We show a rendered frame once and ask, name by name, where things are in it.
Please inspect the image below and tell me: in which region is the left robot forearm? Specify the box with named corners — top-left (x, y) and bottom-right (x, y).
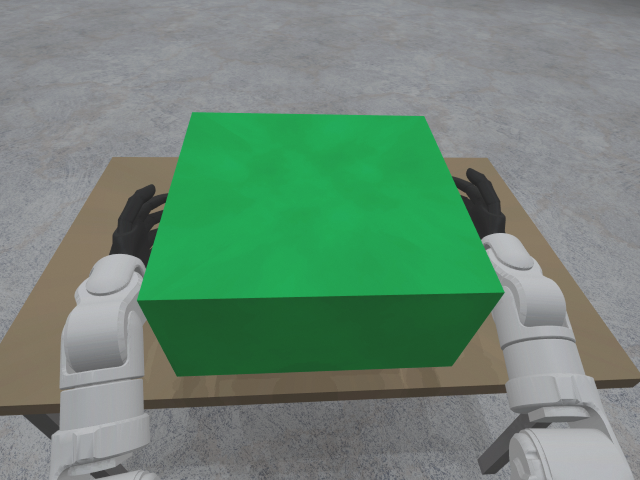
top-left (49, 254), bottom-right (150, 480)

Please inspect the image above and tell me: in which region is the right robot forearm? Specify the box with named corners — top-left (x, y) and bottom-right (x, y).
top-left (481, 233), bottom-right (634, 480)

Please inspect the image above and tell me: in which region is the left robot hand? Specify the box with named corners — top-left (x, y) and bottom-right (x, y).
top-left (109, 184), bottom-right (168, 268)

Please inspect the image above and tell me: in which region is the table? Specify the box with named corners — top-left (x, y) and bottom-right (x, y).
top-left (0, 157), bottom-right (640, 479)

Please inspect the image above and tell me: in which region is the right robot hand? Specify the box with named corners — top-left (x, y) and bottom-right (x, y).
top-left (452, 168), bottom-right (506, 240)

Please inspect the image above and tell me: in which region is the carton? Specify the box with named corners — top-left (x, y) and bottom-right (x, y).
top-left (137, 112), bottom-right (505, 377)

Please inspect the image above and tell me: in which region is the right robot upper arm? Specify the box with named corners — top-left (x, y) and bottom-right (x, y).
top-left (509, 428), bottom-right (631, 480)

